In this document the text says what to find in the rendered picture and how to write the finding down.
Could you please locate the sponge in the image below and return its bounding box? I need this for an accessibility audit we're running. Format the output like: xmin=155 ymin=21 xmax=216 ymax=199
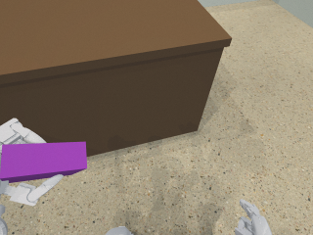
xmin=0 ymin=141 xmax=87 ymax=183

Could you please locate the table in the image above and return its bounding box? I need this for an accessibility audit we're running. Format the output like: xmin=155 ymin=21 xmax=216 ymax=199
xmin=0 ymin=0 xmax=232 ymax=157

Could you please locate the robot right hand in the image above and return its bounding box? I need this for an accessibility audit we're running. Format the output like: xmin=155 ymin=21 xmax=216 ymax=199
xmin=235 ymin=199 xmax=273 ymax=235

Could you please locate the robot left hand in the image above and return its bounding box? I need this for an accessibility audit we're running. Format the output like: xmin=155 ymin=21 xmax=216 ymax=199
xmin=0 ymin=117 xmax=64 ymax=206

